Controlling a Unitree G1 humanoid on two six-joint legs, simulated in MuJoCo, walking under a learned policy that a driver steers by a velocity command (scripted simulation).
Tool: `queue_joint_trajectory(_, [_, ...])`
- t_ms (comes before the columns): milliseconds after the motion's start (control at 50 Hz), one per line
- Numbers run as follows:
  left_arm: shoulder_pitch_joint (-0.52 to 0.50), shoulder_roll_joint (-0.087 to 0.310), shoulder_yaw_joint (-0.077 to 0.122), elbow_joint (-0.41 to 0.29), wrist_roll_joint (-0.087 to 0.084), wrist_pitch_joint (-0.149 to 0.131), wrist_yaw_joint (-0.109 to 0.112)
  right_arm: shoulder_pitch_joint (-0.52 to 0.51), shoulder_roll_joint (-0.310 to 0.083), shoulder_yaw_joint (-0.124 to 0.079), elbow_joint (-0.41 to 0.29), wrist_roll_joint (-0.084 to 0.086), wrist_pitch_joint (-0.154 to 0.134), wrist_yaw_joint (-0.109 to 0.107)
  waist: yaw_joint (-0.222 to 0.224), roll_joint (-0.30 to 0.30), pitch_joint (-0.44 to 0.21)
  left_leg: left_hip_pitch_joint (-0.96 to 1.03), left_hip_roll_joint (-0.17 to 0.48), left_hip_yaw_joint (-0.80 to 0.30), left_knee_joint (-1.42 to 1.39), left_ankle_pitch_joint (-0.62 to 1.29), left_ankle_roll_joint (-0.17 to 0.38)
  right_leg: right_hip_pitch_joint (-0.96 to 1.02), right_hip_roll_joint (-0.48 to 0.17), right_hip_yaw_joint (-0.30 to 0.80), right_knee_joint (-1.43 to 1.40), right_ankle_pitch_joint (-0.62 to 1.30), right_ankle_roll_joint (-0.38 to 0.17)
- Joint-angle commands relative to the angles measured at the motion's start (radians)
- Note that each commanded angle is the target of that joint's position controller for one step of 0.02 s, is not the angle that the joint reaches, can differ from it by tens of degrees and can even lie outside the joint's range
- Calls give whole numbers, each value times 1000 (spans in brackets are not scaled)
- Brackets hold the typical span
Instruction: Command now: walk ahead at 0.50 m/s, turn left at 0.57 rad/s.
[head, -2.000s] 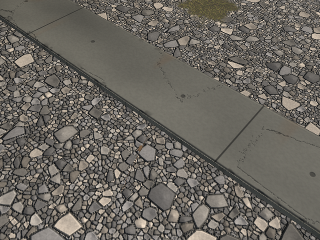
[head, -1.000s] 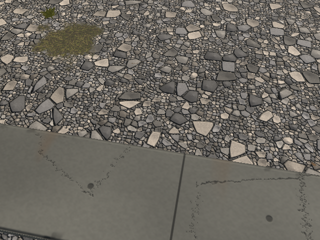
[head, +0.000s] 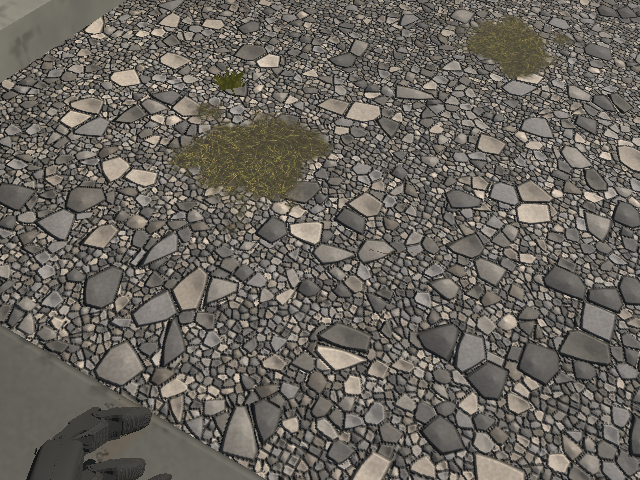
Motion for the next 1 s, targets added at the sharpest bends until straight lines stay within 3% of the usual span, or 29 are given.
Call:
queue_joint_trajectory(20, [-124, 1, -2, -91, -2, -16, -18, -5, -189, -54, -66, -11, 3, -14, 9, 164, -38, -103, 140, -122, -91, 306, 115, 158, 99, -90, -121, 148, 22])
queue_joint_trajectory(40, [-91, 33, 11, -80, -3, -20, -21, -30, -189, -56, -90, -24, 4, -9, 27, 170, -72, -166, 150, -120, -76, 351, 118, 258, 119, -115, -38, 189, 24])
queue_joint_trajectory(100, [-16, 86, 38, -72, -17, -31, -16, -71, -178, -63, -144, 3, 22, -7, 81, 172, -61, -136, 160, -208, 19, 325, 115, 331, 131, -95, -105, 14, 20])
queue_joint_trajectory(140, [163, 146, 67, -34, -18, -48, -17, -176, -192, -70, -191, 8, 28, -14, 207, 186, -96, -86, 128, -236, 247, 487, 76, 463, 112, -75, -240, -30, -10])
queue_joint_trajectory(160, [303, 177, 68, -17, -4, -49, -22, -145, -139, -51, -190, 3, 34, -15, 246, 118, -223, -96, 96, -196, 508, 303, 42, 622, -43, 104, -346, -121, -75])
queue_joint_trajectory(180, [311, 238, 67, -14, 6, -44, -26, 49, 12, -14, -176, -30, 29, -17, 102, -237, -279, -312, -18, -161, 798, -376, 3, 823, -211, 371, -270, 97, -145])
queue_joint_trajectory(200, [411, 221, 69, 42, 3, -41, -40, 244, -26, -18, -134, 46, 21, -16, 70, -411, -334, -592, -69, -172, 1018, -414, -22, 946, -354, 844, -469, -174, -333])
queue_joint_trajectory(220, [376, 132, 52, 45, -23, -42, -45, 87, -135, -39, -130, 56, 16, -20, 110, -160, -137, -705, -20, -163, 1116, -318, -32, 832, -320, 805, -524, -338, -343])
queue_joint_trajectory(240, [311, 100, 39, 37, -24, -37, -43, -94, -181, -50, -172, 35, 14, -21, 127, -27, -27, -714, 14, -117, 1116, -216, -30, 696, -275, 626, -521, -290, -318])
queue_joint_trajectory(260, [264, 93, 26, 29, -16, -35, -42, -173, -185, -49, -194, 9, 16, -22, 107, 25, 2, -664, 58, -87, 1076, -152, -30, 567, -228, 492, -521, -154, -302])
queue_joint_trajectory(280, [234, 91, 20, 30, -10, -36, -35, -184, -187, -52, -215, -11, 12, -20, 75, -4, -10, -612, 101, -70, 991, -95, -36, 512, -174, 402, -526, -63, -293])
queue_joint_trajectory(320, [253, 60, 7, 48, -12, -31, -21, -188, -154, -47, -225, -12, -1, -13, 57, -49, -36, -565, 139, -37, 852, -56, -50, 510, -96, 319, -548, 17, -274])
queue_joint_trajectory(420, [367, 140, 23, 91, -30, -6, 18, -388, -87, -3, -284, -17, -21, -6, 121, -35, -37, -536, 131, 18, 431, 67, -111, 526, -87, 236, -568, 88, -277])
queue_joint_trajectory(480, [399, 169, 26, 103, -25, 17, 22, -443, -84, 0, -284, -13, -39, 21, 143, -72, -57, -357, 74, 45, 316, 240, -125, 435, -69, 200, -539, 106, -252])
queue_joint_trajectory(500, [407, 164, 24, 97, -32, 26, 19, -438, -105, -5, -283, 0, -40, 28, 142, -80, -55, -335, 68, 37, 292, 248, -121, 431, -70, 205, -525, 76, -250])
queue_joint_trajectory(540, [432, 150, 20, 94, -34, 42, 19, -441, -124, -16, -289, 0, -43, 32, 133, -90, -52, -257, 45, 48, 244, 191, -117, 424, -67, 230, -481, 21, -233])
queue_joint_trajectory(580, [358, 164, 32, 63, -32, 48, 29, -284, -185, -48, -242, -14, -65, 43, 36, -94, -116, -89, 71, 1, 243, 244, -61, 413, -74, 242, -332, 75, -183])
queue_joint_trajectory(600, [329, 152, 30, 40, -32, 50, 27, -177, -200, -63, -215, -20, -73, 44, -27, -51, -152, 29, 84, -5, 174, 190, -30, 381, -24, 225, -167, 115, -154])
queue_joint_trajectory(620, [387, 93, 14, 21, -21, 51, 24, -59, -253, -78, -193, -27, -71, 40, -35, 122, -254, 229, 239, -140, 124, 180, 47, 261, 51, 166, 108, -119, -111])
queue_joint_trajectory(640, [566, 3, -11, 39, -36, 43, 17, -45, -269, -78, -178, -14, -51, 47, 49, 380, -299, 378, 412, -455, 47, 83, 189, -16, 139, 87, 386, -569, -71])
queue_joint_trajectory(660, [552, 67, 2, 40, -61, 39, 18, -44, -241, -81, -159, 12, -46, 56, 54, 365, -209, 306, 461, -631, -61, -225, 227, -188, 82, 59, 502, -550, -74])
queue_joint_trajectory(680, [444, 116, 19, 30, -66, 49, 23, -83, -174, -63, -169, 11, -50, 60, 33, 202, -103, 191, 425, -550, -95, -306, 207, -209, 35, 50, 546, -452, -81])
queue_joint_trajectory(720, [364, 125, 32, 13, -49, 73, 21, -202, -126, -48, -182, -9, -54, 67, 80, 70, -25, -21, 374, -347, -116, -176, 191, -106, -24, 61, 448, -348, -70])
queue_joint_trajectory(760, [357, 83, 26, 9, -15, 87, 11, -229, -143, -56, -154, -25, -69, 52, 97, 97, -34, -83, 367, -234, -107, 6, 172, -36, -51, 57, 424, -263, -63])
queue_joint_trajectory(780, [335, 111, 41, 9, -18, 91, 8, -220, -156, -56, -150, -31, -80, 54, 102, 78, -19, -89, 324, -154, -102, 51, 152, -46, -36, 55, 370, -181, -63])
queue_joint_trajectory(800, [299, 128, 50, 2, -24, 85, 3, -219, -156, -61, -136, -17, -92, 39, 104, 106, -6, -57, 330, -117, -83, 75, 110, -81, -50, 110, 290, -115, -69])
queue_joint_trajectory(840, [239, 106, 43, -12, -15, 73, -14, -179, -177, -68, -108, -8, -96, 8, 93, 115, 12, -104, 304, -16, -26, 50, 87, -85, -25, 108, 136, 100, -65])
queue_joint_trajectory(880, [184, 78, 37, -17, -6, 66, -38, -110, -170, -67, -84, -19, -80, -20, 58, 83, -15, -126, 309, 34, 46, -3, 84, -55, 7, 61, 41, 314, -69])
queue_joint_trajectory(1000, [-24, 59, 20, -74, -26, 74, -79, 19, -175, -67, -72, -13, -55, -35, -28, 84, 47, -80, 381, 52, 237, -105, 39, -142, 31, 44, -62, 437, -90])
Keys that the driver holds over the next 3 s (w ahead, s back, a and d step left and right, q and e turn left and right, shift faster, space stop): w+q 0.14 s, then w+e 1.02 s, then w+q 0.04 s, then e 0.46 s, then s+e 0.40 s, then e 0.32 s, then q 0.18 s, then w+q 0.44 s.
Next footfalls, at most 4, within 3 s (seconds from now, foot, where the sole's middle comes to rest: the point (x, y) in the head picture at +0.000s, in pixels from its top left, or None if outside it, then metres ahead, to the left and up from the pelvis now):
0.16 right None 0.25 -0.13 -0.79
0.60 left None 0.45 0.15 -0.79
1.18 right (375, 400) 0.72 -0.22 -0.95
1.56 left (336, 309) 0.99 -0.15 -0.95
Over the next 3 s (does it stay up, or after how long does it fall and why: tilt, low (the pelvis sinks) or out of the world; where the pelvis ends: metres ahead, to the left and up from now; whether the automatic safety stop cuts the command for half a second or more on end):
stays up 0.83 -0.18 -0.18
